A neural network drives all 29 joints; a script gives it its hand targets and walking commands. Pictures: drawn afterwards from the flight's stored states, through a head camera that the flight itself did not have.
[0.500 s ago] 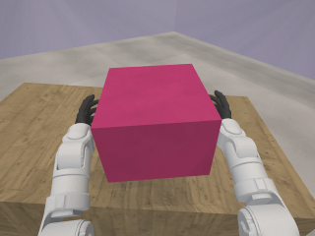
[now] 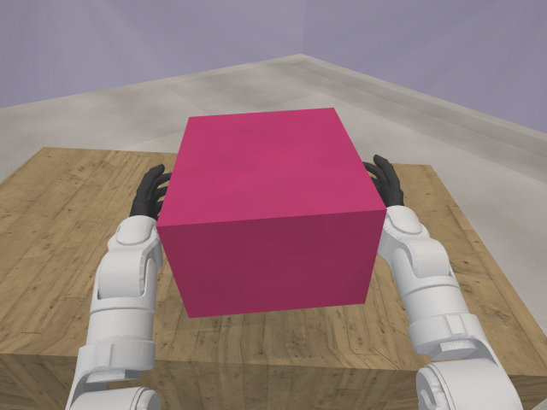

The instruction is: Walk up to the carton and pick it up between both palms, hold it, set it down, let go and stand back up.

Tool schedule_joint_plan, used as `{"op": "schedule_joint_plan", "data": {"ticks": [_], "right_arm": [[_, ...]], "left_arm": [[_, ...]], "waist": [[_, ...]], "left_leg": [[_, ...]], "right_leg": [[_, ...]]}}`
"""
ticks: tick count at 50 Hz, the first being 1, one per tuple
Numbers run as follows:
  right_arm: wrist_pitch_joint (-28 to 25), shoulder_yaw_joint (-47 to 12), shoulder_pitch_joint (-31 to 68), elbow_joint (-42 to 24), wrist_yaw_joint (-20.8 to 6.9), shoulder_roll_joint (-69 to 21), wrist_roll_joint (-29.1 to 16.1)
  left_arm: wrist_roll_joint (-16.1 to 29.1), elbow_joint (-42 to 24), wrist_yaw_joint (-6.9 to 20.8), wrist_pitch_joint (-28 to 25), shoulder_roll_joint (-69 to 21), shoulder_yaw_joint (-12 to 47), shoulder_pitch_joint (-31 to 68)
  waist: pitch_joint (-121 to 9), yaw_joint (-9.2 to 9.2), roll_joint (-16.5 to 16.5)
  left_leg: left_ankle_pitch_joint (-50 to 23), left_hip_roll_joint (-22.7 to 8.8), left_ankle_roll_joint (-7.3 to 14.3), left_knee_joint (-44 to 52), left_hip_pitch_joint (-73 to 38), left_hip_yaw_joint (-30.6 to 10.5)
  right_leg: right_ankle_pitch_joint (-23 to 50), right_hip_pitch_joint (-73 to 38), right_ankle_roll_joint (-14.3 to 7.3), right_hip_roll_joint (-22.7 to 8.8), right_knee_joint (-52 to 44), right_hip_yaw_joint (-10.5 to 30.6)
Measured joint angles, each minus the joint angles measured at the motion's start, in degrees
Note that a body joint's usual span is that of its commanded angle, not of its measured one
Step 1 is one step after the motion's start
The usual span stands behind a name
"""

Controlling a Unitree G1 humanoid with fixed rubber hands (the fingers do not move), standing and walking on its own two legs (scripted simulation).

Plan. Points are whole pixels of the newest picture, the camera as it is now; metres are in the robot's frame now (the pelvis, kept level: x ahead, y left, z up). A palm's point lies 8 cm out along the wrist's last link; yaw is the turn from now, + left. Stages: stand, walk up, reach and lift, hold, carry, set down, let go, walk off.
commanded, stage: hold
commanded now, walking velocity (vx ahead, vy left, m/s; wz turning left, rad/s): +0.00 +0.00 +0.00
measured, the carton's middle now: (269, 201) +0.41 -0.01 +0.16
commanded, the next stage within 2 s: none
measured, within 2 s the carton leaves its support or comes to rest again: neither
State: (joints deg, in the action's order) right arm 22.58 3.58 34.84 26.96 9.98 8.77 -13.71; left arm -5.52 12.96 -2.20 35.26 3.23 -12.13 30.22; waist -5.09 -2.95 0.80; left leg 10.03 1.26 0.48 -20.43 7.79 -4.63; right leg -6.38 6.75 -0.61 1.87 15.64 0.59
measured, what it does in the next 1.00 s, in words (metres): stands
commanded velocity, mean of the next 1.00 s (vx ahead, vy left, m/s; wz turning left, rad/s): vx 0.00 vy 0.00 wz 0.00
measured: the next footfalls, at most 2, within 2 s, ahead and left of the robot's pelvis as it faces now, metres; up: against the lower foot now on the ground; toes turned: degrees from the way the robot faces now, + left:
none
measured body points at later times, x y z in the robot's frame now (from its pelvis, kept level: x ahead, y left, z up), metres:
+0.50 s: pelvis +0.00 +0.00 +0.00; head -0.05 +0.01 +0.45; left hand +0.37 +0.17 +0.17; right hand +0.38 -0.18 +0.18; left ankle +0.01 +0.11 -0.75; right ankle +0.03 -0.11 -0.75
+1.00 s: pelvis +0.00 +0.00 +0.00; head -0.05 +0.02 +0.45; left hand +0.37 +0.17 +0.17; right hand +0.37 -0.18 +0.18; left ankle +0.01 +0.11 -0.75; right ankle +0.03 -0.11 -0.75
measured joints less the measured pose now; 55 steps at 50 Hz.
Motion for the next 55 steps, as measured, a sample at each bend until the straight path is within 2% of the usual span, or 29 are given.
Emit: {"op": "schedule_joint_plan", "data": {"ticks": [14,28,37,45,51,55], "right_arm": [[-1.0,1.3,1.6,3.2,-0.7,-0.5,1.0],[-1.2,1.3,1.6,3.5,-0.7,-0.7,1.1],[-1.2,0.8,1.1,1.5,-0.3,-0.3,0.8],[-0.9,0.7,1.6,3.7,-0.6,-0.5,0.8],[-1.1,-0.4,-0.7,-0.2,0.2,-0.3,-0.2],[-1.0,0.7,-0.4,0.3,-0.4,-0.8,0.4]], "left_arm": [[-0.4,2.3,0.0,0.7,0.2,-0.5,2.5],[-0.3,2.9,0.1,-0.1,0.2,-0.8,2.1],[0.4,1.4,-0.3,-0.4,0.8,0.2,1.7],[-0.9,1.8,0.7,0.9,-0.1,-1.1,1.6],[0.1,-1.1,0.4,0.2,0.8,0.6,-0.3],[0.1,0.0,0.4,0.2,0.4,0.0,0.5]], "waist": [[0.1,0.40,0.7],[0.3,0.23,0.5],[-0.5,0.35,0.6],[0.4,0.13,1.1],[0.2,-0.23,0.7],[0.0,-0.01,0.6]], "left_leg": [[-0.7,0.0,-0.2,0.6,0.2,0.0],[-0.9,0.1,-0.2,0.7,0.5,-0.1],[-0.6,-0.1,-0.3,0.3,1.2,-0.2],[-0.5,-0.1,-0.4,0.8,-0.5,-0.3],[-0.1,-0.1,-0.3,-0.2,0.4,-0.6],[-0.2,0.0,-0.2,0.1,0.0,-0.4]], "right_leg": [[0.3,0.5,-0.2,0.0,0.2,0.0],[0.3,0.9,-0.2,-0.1,0.3,-0.1],[0.2,1.3,-0.3,0.2,0.2,-0.1],[-0.1,-0.2,-0.4,0.1,0.1,-0.2],[-0.1,0.2,-0.3,0.1,0.3,-0.5],[-0.2,0.1,-0.2,0.0,0.4,-0.3]]}}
